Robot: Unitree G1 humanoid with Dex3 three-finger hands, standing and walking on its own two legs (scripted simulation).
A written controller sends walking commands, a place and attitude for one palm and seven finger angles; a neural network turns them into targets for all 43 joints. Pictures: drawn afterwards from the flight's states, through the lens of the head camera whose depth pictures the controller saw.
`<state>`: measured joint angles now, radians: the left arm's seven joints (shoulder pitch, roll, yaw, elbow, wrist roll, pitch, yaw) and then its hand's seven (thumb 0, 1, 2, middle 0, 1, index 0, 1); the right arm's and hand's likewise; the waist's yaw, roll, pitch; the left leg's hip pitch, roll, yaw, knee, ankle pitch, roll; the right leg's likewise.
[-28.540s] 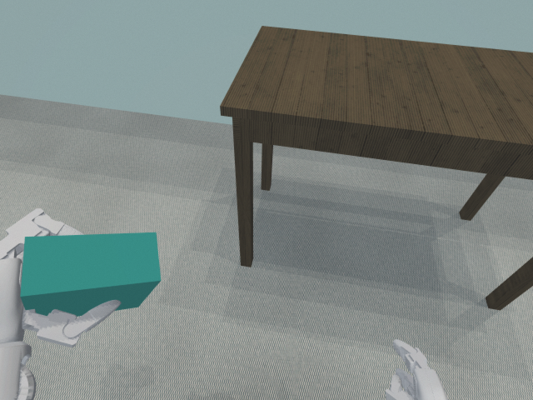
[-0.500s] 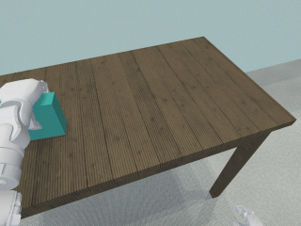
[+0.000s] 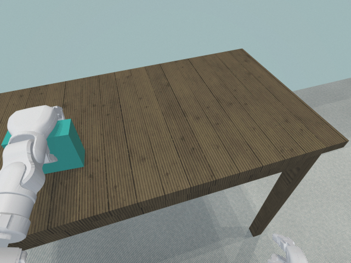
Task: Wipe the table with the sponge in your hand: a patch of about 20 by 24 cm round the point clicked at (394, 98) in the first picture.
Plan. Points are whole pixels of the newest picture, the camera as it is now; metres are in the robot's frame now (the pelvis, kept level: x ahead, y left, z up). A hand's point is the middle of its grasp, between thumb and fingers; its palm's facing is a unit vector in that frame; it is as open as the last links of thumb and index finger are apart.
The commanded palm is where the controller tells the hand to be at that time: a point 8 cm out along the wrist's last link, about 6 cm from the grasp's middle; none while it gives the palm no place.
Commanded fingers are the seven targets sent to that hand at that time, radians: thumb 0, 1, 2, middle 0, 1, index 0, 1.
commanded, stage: wipe back along the first lane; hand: left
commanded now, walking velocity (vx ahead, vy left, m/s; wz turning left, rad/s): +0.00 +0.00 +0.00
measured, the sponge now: (52, 153) +0.33 +0.35 +0.07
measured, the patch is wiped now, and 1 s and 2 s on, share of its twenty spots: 1.00 1.00 1.00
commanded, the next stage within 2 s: lift the sponge slowly off the table in 1.12 s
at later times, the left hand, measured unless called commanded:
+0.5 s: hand (48, 151) +0.30 +0.32 +0.12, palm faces +0.02 -0.03 -1.00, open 9.8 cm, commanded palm +0.26 +0.31 +0.15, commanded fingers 0.00 0.10 1.30 -1.20 -1.60 -1.20 -1.60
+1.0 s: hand (39, 171) +0.25 +0.31 +0.12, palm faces +0.05 -0.05 -1.00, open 9.8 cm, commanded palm +0.21 +0.30 +0.15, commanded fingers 0.00 0.10 1.30 -1.20 -1.60 -1.20 -1.60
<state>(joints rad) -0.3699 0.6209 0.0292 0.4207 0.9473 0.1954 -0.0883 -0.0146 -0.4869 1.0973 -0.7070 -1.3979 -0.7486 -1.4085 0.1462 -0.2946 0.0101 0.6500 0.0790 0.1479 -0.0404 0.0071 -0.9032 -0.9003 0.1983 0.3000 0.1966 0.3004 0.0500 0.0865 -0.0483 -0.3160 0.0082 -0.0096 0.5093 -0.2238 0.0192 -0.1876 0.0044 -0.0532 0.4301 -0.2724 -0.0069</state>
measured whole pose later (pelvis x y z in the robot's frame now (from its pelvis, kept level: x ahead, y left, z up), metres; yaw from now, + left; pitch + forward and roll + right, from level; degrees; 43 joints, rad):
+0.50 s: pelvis +0.01 -0.01 +0.00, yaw +0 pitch +0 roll -1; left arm -0.17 0.59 0.04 0.20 0.91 0.28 -0.08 -0.02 -0.47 1.10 -0.69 -1.42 -0.73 -1.43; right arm 0.12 -0.30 0.02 0.63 0.08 0.15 -0.03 0.01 -0.90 -0.90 0.20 0.30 0.20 0.30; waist 0.06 0.10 -0.06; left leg -0.29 0.02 -0.01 0.53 -0.25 0.01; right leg -0.17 0.01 -0.05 0.47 -0.31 -0.02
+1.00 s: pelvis +0.00 -0.01 +0.00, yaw -1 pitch -1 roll -1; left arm 0.07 0.59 0.06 -0.10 0.87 0.34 -0.07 -0.01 -0.47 1.09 -0.69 -1.41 -0.73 -1.43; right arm 0.08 -0.28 0.04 0.60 0.07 0.12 -0.03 0.01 -0.90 -0.90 0.20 0.30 0.20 0.30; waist 0.09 0.10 -0.05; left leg -0.29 0.02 0.00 0.56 -0.26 0.01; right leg -0.17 0.01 -0.04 0.50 -0.32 -0.01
